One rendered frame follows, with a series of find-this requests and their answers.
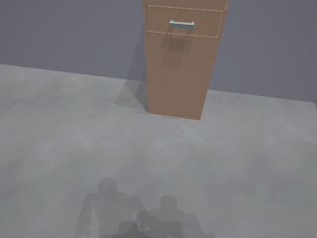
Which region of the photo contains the drawer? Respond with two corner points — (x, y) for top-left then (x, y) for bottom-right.
(147, 5), (223, 37)

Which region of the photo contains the cabinet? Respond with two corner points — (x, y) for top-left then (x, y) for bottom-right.
(143, 0), (230, 121)

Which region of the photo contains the handle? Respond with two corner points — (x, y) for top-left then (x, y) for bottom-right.
(169, 20), (194, 30)

